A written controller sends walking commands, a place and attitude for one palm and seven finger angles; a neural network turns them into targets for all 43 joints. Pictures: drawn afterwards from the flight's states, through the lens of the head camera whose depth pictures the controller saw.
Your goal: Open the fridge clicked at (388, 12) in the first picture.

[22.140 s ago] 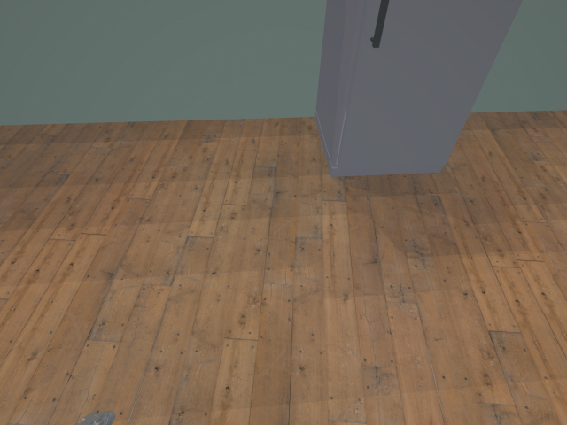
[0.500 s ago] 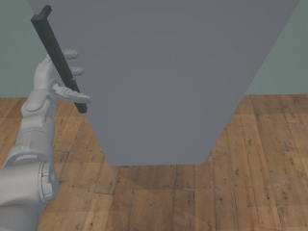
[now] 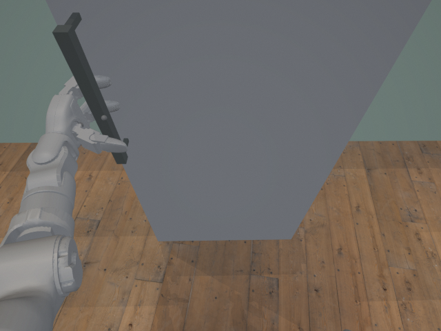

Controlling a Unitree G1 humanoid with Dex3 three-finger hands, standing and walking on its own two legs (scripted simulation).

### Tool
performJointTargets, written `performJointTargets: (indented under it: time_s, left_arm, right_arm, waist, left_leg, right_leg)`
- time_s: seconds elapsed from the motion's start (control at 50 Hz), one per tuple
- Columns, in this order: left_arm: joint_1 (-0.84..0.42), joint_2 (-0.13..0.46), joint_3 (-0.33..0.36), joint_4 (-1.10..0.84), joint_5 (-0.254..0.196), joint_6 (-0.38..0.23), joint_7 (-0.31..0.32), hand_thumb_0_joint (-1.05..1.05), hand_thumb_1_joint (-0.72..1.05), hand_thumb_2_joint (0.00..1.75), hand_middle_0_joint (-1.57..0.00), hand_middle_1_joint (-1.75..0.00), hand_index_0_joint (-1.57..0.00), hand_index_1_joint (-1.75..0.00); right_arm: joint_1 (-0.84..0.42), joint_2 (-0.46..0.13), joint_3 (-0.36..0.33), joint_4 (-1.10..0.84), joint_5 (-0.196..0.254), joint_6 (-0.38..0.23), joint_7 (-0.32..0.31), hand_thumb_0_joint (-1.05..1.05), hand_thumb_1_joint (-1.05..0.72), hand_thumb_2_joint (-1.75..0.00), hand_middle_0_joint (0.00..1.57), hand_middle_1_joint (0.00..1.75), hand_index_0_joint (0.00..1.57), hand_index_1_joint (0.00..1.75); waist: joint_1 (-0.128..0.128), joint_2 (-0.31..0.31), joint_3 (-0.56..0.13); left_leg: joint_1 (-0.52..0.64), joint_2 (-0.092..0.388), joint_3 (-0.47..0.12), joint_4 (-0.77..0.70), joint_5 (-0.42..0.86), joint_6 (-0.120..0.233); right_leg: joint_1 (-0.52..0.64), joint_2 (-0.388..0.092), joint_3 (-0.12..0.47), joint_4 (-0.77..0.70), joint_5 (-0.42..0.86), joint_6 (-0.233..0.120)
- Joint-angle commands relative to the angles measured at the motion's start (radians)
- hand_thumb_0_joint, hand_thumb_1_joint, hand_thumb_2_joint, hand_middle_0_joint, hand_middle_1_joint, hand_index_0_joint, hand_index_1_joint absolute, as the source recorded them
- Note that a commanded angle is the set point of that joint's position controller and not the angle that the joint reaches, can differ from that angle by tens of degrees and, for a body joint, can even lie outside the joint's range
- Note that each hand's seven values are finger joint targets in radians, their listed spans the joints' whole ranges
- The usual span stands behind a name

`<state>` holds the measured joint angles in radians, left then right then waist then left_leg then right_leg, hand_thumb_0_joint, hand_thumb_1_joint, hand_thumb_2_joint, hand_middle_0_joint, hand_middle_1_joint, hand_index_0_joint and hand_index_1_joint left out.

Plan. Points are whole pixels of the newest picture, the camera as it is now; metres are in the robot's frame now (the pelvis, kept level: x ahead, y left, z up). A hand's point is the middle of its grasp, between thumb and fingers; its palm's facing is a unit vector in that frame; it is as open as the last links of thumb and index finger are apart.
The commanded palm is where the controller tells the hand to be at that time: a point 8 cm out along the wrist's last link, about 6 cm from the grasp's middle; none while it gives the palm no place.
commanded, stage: slide the fingers in behind the handle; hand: left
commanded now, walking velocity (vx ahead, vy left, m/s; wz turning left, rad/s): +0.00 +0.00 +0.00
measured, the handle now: (102, 102) +0.51 +0.22 +0.13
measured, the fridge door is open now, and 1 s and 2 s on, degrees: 0 0 0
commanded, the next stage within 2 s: grip the handle and tug to test in 0.02 s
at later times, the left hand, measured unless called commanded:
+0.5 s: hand (106, 117) +0.46 +0.20 +0.14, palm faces +0.00 -1.00 +0.01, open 10.5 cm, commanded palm +0.43 +0.25 +0.14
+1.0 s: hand (107, 119) +0.45 +0.20 +0.14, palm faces +0.00 -1.00 +0.00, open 5.3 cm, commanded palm +0.43 +0.25 +0.14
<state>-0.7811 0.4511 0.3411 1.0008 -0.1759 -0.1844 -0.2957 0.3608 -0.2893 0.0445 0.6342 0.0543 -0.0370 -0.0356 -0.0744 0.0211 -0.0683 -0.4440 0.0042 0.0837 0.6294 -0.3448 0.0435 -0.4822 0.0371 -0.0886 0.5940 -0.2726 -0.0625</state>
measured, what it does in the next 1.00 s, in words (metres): stands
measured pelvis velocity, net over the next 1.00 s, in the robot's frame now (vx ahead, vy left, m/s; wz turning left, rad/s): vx -0.01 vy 0.01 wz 0.00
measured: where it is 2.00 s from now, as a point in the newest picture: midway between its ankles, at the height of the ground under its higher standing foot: outside the picture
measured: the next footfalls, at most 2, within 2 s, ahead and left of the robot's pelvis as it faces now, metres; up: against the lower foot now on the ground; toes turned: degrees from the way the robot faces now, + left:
none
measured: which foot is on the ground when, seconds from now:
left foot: down 0.00-1.00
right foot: down 0.00-1.00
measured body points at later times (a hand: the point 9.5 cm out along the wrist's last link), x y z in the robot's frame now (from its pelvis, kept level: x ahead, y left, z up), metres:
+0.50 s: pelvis -0.01 +0.01 +0.00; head +0.04 +0.01 +0.45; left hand +0.45 +0.26 +0.14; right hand +0.05 -0.25 -0.11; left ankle -0.02 +0.09 -0.72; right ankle +0.01 -0.08 -0.72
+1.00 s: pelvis -0.01 +0.01 +0.00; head +0.04 +0.01 +0.45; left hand +0.45 +0.26 +0.14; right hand +0.06 -0.25 -0.11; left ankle -0.02 +0.09 -0.72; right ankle +0.01 -0.08 -0.72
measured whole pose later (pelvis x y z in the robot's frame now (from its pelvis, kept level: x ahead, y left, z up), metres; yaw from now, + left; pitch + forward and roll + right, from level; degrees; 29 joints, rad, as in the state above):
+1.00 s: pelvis -0.01 +0.01 +0.00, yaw +0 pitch +9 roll -1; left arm -0.81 0.42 0.33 1.03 -0.15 -0.20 -0.26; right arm 0.37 -0.29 0.04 0.65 0.04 -0.06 -0.03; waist -0.08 0.02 -0.07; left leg -0.46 -0.01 0.09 0.63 -0.34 0.06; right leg -0.49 0.03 -0.08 0.59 -0.26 -0.05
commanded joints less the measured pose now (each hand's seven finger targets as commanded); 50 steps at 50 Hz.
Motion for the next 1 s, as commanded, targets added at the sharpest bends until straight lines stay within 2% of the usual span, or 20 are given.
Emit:
performJointTargets:
  time_s: [0.0, 0.04, 0.1, 0.2, 0.24, 0.3, 0.34, 0.4, 0.44, 0.46, 0.52, 0.62, 0.66, 0.68, 0.7, 0.76, 0.86, 0.9, 0.94, 0.98]
  left_arm:
    - [-0.437, 0.256, 0.035, -0.246, -0.026, -0.056, -0.008, 0.00, -0.50, 0.30, -0.30, -1.20, -0.30, -1.20]
    - [-0.445, 0.224, 0.008, -0.267, -0.028, -0.062, -0.006, 0.00, -0.50, 0.30, -0.30, -1.20, -0.30, -1.20]
    - [-0.467, 0.235, 0.018, -0.263, -0.033, -0.070, 0.000, 0.00, -0.50, 0.30, -0.30, -1.20, -0.30, -1.20]
    - [-0.538, 0.213, -0.012, -0.233, -0.013, -0.076, 0.019, 0.00, -0.27, 0.40, -0.32, -1.23, -0.32, -1.23]
    - [-0.557, 0.197, -0.024, -0.221, -0.012, -0.084, 0.028, 0.00, -0.17, 0.44, -0.33, -1.25, -0.33, -1.25]
    - [-0.558, 0.193, -0.016, -0.194, -0.010, -0.089, 0.036, 0.00, -0.03, 0.50, -0.35, -1.27, -0.35, -1.27]
    - [-0.495, 0.230, 0.024, -0.168, -0.009, -0.093, 0.042, 0.00, 0.06, 0.54, -0.36, -1.28, -0.36, -1.28]
    - [-0.504, 0.211, 0.009, -0.143, 0.000, -0.089, 0.041, 0.00, 0.20, 0.60, -0.38, -1.30, -0.38, -1.30]
    - [-0.479, 0.246, 0.033, -0.146, 0.008, -0.091, 0.043, 0.00, 0.29, 0.64, -0.38, -1.31, -0.38, -1.31]
    - [-0.503, 0.229, 0.012, -0.167, 0.011, -0.094, 0.042, 0.00, 0.34, 0.66, -0.39, -1.32, -0.39, -1.32]
    - [-0.480, 0.238, 0.033, -0.214, 0.007, -0.108, 0.046, 0.00, 0.48, 0.72, -0.41, -1.34, -0.41, -1.34]
    - [-0.513, 0.192, -0.010, -0.234, -0.006, -0.102, 0.033, 0.00, 0.71, 0.82, -0.43, -1.37, -0.43, -1.37]
    - [-0.510, 0.208, 0.005, -0.228, -0.002, -0.097, 0.038, 0.00, 0.81, 0.86, -0.44, -1.39, -0.44, -1.39]
    - [-0.522, 0.204, -0.002, -0.208, -0.002, -0.092, 0.038, 0.00, 0.85, 0.88, -0.44, -1.39, -0.44, -1.39]
    - [-0.506, 0.231, 0.027, -0.193, -0.004, -0.089, 0.042, 0.00, 0.90, 0.90, -0.45, -1.40, -0.45, -1.40]
    - [-0.544, 0.204, -0.004, -0.199, -0.004, -0.091, 0.037, 0.00, 0.90, 0.90, -0.45, -1.40, -0.45, -1.40]
    - [-0.526, 0.264, 0.049, -0.185, -0.005, -0.096, 0.043, 0.00, 0.90, 0.90, -0.45, -1.40, -0.45, -1.40]
    - [-0.518, 0.223, 0.022, -0.189, -0.006, -0.098, 0.041, 0.00, 0.90, 0.90, -0.45, -1.40, -0.45, -1.40]
    - [-0.490, 0.266, 0.057, -0.224, -0.008, -0.104, 0.039, 0.00, 0.90, 0.90, -0.45, -1.40, -0.45, -1.40]
    - [-0.496, 0.250, 0.036, -0.218, -0.007, -0.099, 0.034, 0.00, 0.90, 0.90, -0.45, -1.40, -0.45, -1.40]
  right_arm:
    - [0.054, -0.150, -0.052, -0.108, 0.001, -0.029, -0.014, 0.00, -0.90, -0.90, 0.20, 0.30, 0.20, 0.30]
    - [0.052, -0.148, -0.054, -0.109, 0.001, -0.031, -0.014, 0.00, -0.90, -0.90, 0.20, 0.30, 0.20, 0.30]
    - [0.054, -0.150, -0.055, -0.097, 0.002, -0.034, -0.018, 0.00, -0.90, -0.90, 0.20, 0.30, 0.20, 0.30]
    - [0.056, -0.150, -0.052, -0.074, -0.001, -0.046, -0.022, 0.00, -0.90, -0.90, 0.20, 0.30, 0.20, 0.30]
    - [0.065, -0.152, -0.053, -0.069, -0.005, -0.051, -0.021, 0.00, -0.90, -0.90, 0.20, 0.30, 0.20, 0.30]
    - [0.070, -0.153, -0.053, -0.065, -0.008, -0.060, -0.017, 0.00, -0.90, -0.90, 0.20, 0.30, 0.20, 0.30]
    - [0.081, -0.160, -0.054, -0.068, -0.011, -0.059, -0.015, 0.00, -0.90, -0.90, 0.20, 0.30, 0.20, 0.30]
    - [0.081, -0.155, -0.052, -0.070, -0.012, -0.058, -0.010, 0.00, -0.90, -0.90, 0.20, 0.30, 0.20, 0.30]
    - [0.086, -0.161, -0.055, -0.079, -0.011, -0.052, -0.009, 0.00, -0.90, -0.90, 0.20, 0.30, 0.20, 0.30]
    - [0.076, -0.155, -0.052, -0.083, -0.010, -0.051, -0.008, 0.00, -0.90, -0.90, 0.20, 0.30, 0.20, 0.30]
    - [0.081, -0.155, -0.059, -0.087, -0.012, -0.054, -0.006, 0.00, -0.90, -0.90, 0.20, 0.30, 0.20, 0.30]
    - [0.076, -0.152, -0.058, -0.082, -0.008, -0.052, -0.009, 0.00, -0.90, -0.90, 0.20, 0.30, 0.20, 0.30]
    - [0.080, -0.154, -0.060, -0.075, -0.010, -0.054, -0.011, 0.00, -0.90, -0.90, 0.20, 0.30, 0.20, 0.30]
    - [0.082, -0.154, -0.057, -0.069, -0.009, -0.054, -0.012, 0.00, -0.90, -0.90, 0.20, 0.30, 0.20, 0.30]
    - [0.086, -0.156, -0.059, -0.066, -0.010, -0.053, -0.013, 0.00, -0.90, -0.90, 0.20, 0.30, 0.20, 0.30]
    - [0.081, -0.154, -0.057, -0.069, -0.010, -0.058, -0.016, 0.00, -0.90, -0.90, 0.20, 0.30, 0.20, 0.30]
    - [0.084, -0.155, -0.055, -0.067, -0.013, -0.054, -0.015, 0.00, -0.90, -0.90, 0.20, 0.30, 0.20, 0.30]
    - [0.082, -0.150, -0.055, -0.074, -0.012, -0.055, -0.012, 0.00, -0.90, -0.90, 0.20, 0.30, 0.20, 0.30]
    - [0.081, -0.155, -0.059, -0.084, -0.014, -0.052, -0.011, 0.00, -0.90, -0.90, 0.20, 0.30, 0.20, 0.30]
    - [0.070, -0.150, -0.053, -0.084, -0.009, -0.049, -0.012, 0.00, -0.90, -0.90, 0.20, 0.30, 0.20, 0.30]
  waist:
    - [0.004, 0.014, -0.351]
    - [-0.006, 0.035, -0.340]
    - [-0.014, 0.000, -0.329]
    - [-0.026, 0.079, -0.310]
    - [-0.031, 0.047, -0.319]
    - [-0.025, 0.039, -0.341]
    - [-0.005, 0.001, -0.360]
    - [-0.012, -0.004, -0.322]
    - [0.000, -0.005, -0.331]
    - [-0.003, 0.048, -0.331]
    - [0.006, 0.031, -0.371]
    - [-0.013, 0.043, -0.335]
    - [-0.008, 0.056, -0.331]
    - [-0.021, 0.050, -0.314]
    - [-0.013, 0.015, -0.315]
    - [-0.020, 0.028, -0.323]
    - [-0.008, 0.027, -0.348]
    - [-0.009, 0.018, -0.347]
    - [0.007, 0.022, -0.389]
    - [-0.004, 0.029, -0.352]
  left_leg:
    - [0.093, -0.005, -0.084, -0.056, 0.314, 0.011]
    - [0.126, 0.000, -0.089, -0.052, 0.332, 0.010]
    - [0.123, 0.002, -0.096, -0.058, 0.285, 0.009]
    - [0.164, 0.004, -0.117, -0.062, 0.258, -0.003]
    - [0.171, 0.005, -0.126, -0.064, 0.268, -0.004]
    - [0.174, 0.006, -0.133, -0.066, 0.274, -0.011]
    - [0.161, 0.008, -0.132, -0.060, 0.315, -0.011]
    - [0.135, 0.008, -0.124, -0.063, 0.301, -0.012]
    - [0.121, 0.007, -0.120, -0.060, 0.314, -0.009]
    - [0.133, 0.005, -0.118, -0.063, 0.315, -0.012]
    - [0.171, 0.011, -0.123, -0.056, 0.344, -0.016]
    - [0.168, 0.011, -0.119, -0.063, 0.324, -0.012]
    - [0.182, 0.012, -0.125, -0.060, 0.335, -0.014]
    - [0.173, 0.012, -0.126, -0.063, 0.312, -0.014]
    - [0.154, 0.012, -0.125, -0.065, 0.292, -0.011]
    - [0.148, 0.006, -0.121, -0.065, 0.289, -0.007]
    - [0.132, 0.003, -0.115, -0.057, 0.313, -0.007]
    - [0.143, 0.004, -0.115, -0.058, 0.323, -0.007]
    - [0.146, 0.003, -0.108, -0.049, 0.360, -0.004]
    - [0.125, 0.001, -0.101, -0.054, 0.336, -0.002]
  right_leg:
    - [0.248, -0.025, 0.102, -0.033, 0.388, 0.032]
    - [0.211, -0.022, 0.093, -0.035, 0.371, 0.028]
    - [0.195, -0.018, 0.094, -0.047, 0.325, 0.032]
    - [0.113, -0.017, 0.081, -0.050, 0.240, 0.024]
    - [0.111, -0.015, 0.075, -0.051, 0.232, 0.024]
    - [0.112, -0.013, 0.073, -0.042, 0.234, 0.023]
    - [0.139, -0.011, 0.070, -0.031, 0.263, 0.021]
    - [0.132, -0.011, 0.071, -0.031, 0.269, 0.024]
    - [0.151, -0.012, 0.073, -0.024, 0.280, 0.021]
    - [0.141, -0.014, 0.076, -0.026, 0.278, 0.021]
    - [0.145, -0.007, 0.076, -0.026, 0.287, 0.021]
    - [0.135, -0.007, 0.075, -0.036, 0.283, 0.023]
    - [0.117, -0.006, 0.072, -0.038, 0.272, 0.022]
    - [0.109, -0.006, 0.071, -0.042, 0.258, 0.022]
    - [0.120, -0.006, 0.072, -0.044, 0.250, 0.024]
    - [0.134, -0.011, 0.076, -0.042, 0.262, 0.024]
    - [0.161, -0.012, 0.082, -0.035, 0.297, 0.026]
    - [0.165, -0.011, 0.080, -0.033, 0.310, 0.025]
    - [0.204, -0.013, 0.086, -0.025, 0.348, 0.024]
    - [0.201, -0.014, 0.088, -0.031, 0.351, 0.027]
